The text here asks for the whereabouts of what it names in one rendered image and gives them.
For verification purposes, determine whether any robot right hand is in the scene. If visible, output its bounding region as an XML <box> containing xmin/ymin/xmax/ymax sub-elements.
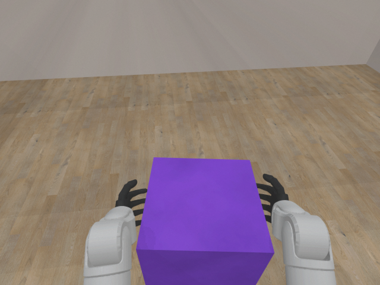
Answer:
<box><xmin>256</xmin><ymin>174</ymin><xmax>289</xmax><ymax>223</ymax></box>

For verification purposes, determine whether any right robot forearm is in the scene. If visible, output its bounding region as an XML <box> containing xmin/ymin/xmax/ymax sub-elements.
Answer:
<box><xmin>271</xmin><ymin>200</ymin><xmax>337</xmax><ymax>285</ymax></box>

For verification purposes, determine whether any left robot forearm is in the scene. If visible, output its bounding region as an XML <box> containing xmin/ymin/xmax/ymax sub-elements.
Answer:
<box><xmin>83</xmin><ymin>206</ymin><xmax>137</xmax><ymax>285</ymax></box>

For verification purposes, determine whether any carton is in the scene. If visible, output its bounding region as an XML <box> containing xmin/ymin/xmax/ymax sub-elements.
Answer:
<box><xmin>136</xmin><ymin>157</ymin><xmax>274</xmax><ymax>285</ymax></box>

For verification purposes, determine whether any robot left hand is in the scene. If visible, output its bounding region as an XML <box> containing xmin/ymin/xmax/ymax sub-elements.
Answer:
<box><xmin>115</xmin><ymin>179</ymin><xmax>147</xmax><ymax>226</ymax></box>

